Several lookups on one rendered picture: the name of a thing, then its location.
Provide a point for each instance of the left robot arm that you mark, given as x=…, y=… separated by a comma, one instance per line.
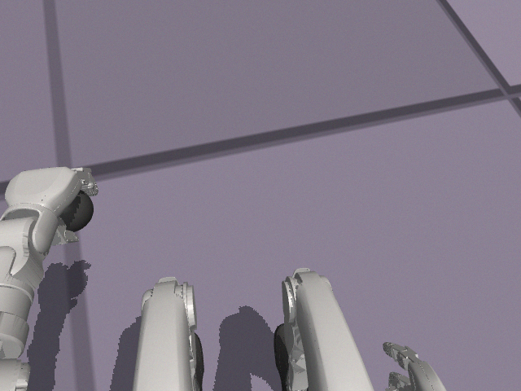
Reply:
x=26, y=234

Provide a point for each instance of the right robot hand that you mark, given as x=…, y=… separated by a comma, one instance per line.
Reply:
x=422, y=377

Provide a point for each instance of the right robot foot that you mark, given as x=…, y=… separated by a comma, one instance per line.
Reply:
x=281, y=356

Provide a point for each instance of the left robot hand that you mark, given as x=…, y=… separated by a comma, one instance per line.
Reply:
x=53, y=188

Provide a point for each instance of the ball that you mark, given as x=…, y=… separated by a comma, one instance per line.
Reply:
x=79, y=213

